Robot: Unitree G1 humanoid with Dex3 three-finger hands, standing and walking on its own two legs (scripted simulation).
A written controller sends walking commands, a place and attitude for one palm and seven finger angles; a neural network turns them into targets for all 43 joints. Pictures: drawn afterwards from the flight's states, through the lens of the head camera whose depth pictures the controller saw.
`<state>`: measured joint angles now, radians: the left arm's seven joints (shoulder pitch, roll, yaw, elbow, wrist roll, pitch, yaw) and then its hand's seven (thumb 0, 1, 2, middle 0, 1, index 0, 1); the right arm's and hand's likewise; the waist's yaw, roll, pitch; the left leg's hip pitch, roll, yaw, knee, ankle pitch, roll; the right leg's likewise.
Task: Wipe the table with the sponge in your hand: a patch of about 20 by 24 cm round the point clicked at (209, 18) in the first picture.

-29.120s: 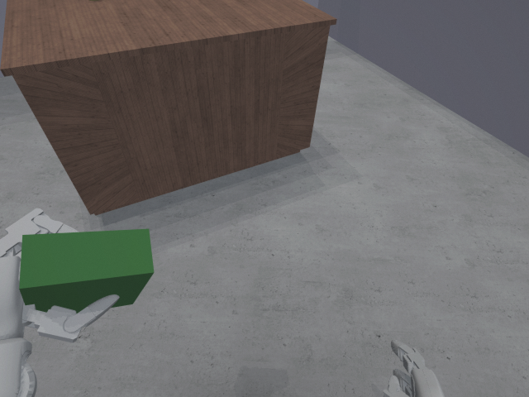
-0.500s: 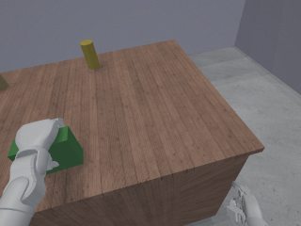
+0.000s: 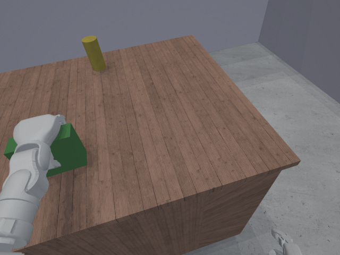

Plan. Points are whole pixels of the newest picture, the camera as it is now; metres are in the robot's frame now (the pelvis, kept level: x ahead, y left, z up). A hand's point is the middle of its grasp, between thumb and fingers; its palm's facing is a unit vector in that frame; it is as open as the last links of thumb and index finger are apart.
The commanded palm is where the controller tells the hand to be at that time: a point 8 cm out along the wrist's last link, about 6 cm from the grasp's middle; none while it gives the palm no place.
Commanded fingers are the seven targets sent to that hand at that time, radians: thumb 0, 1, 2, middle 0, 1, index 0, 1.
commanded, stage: wipe forward along the first lane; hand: left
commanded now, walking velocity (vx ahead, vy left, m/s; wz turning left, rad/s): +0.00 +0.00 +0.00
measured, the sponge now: (54, 157) +0.31 +0.34 +0.06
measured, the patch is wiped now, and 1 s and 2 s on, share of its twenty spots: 0.30 0.65 0.75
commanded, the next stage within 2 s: slide across to the middle lane in 0.86 s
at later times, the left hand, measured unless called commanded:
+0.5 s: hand (56, 128) +0.37 +0.35 +0.10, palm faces -0.10 +0.00 -0.99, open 9.6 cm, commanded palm +0.36 +0.33 +0.12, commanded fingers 0.00 0.10 1.30 -1.20 -1.60 -1.20 -1.60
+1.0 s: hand (58, 115) +0.42 +0.37 +0.10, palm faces -0.16 +0.00 -0.99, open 9.6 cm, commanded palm +0.41 +0.35 +0.13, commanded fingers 0.00 0.10 1.30 -1.20 -1.60 -1.20 -1.60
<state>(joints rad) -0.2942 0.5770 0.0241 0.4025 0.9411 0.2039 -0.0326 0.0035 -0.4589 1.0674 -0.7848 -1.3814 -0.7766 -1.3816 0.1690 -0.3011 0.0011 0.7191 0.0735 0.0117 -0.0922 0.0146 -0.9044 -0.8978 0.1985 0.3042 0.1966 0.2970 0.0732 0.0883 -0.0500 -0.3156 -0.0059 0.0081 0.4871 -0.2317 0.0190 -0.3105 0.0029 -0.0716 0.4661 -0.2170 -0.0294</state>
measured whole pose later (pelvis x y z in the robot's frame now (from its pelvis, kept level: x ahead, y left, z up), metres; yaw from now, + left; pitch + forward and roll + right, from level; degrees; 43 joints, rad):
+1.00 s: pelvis +0.02 +0.01 +0.00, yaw -1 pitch +10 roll -1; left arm -0.66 0.68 0.05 0.85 1.02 0.07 -0.04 0.01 -0.48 1.09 -0.79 -1.37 -0.79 -1.39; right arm 0.26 -0.32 -0.01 0.73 0.07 0.08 -0.07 0.01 -0.90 -0.90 0.20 0.30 0.20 0.30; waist 0.01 0.05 -0.08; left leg -0.42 0.00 0.02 0.50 -0.26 0.03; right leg -0.40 0.01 -0.06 0.44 -0.22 -0.02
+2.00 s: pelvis +0.04 +0.01 +0.00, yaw +0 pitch +6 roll +0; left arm -0.51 0.44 -0.14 0.53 0.99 0.37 0.04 0.00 -0.47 1.09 -0.78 -1.40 -0.77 -1.41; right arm 0.16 -0.29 0.01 0.72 0.07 0.10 -0.04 0.01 -0.91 -0.90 0.20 0.30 0.20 0.30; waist 0.04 0.08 -0.09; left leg -0.29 -0.02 0.01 0.44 -0.26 0.03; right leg -0.29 0.00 -0.06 0.42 -0.24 -0.02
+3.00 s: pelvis +0.03 +0.00 +0.00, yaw -1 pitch +2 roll +0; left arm -0.16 0.39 -0.21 0.09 0.98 0.52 0.05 0.02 -0.45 1.09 -0.75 -1.43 -0.75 -1.43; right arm 0.07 -0.28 0.03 0.67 0.08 0.09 -0.02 0.02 -0.91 -0.90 0.20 0.30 0.20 0.30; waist 0.08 0.10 -0.09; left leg -0.23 -0.01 0.03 0.46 -0.27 0.02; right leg -0.24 0.00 -0.04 0.46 -0.26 -0.02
